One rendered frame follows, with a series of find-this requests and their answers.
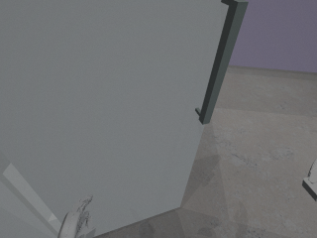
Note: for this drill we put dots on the handle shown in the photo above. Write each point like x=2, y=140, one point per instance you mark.
x=233, y=22

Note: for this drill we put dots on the right robot hand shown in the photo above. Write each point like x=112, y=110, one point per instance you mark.
x=310, y=183

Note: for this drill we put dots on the left robot hand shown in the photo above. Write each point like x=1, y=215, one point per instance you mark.
x=73, y=220

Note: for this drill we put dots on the fridge door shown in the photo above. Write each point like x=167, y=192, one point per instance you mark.
x=99, y=96

